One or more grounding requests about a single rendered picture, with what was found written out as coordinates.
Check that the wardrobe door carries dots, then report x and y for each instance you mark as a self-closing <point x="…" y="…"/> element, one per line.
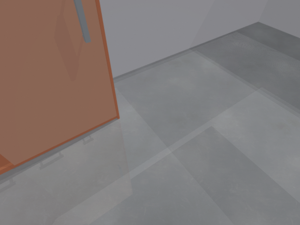
<point x="53" y="85"/>
<point x="3" y="161"/>

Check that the handle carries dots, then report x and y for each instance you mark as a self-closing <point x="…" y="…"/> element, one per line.
<point x="82" y="20"/>

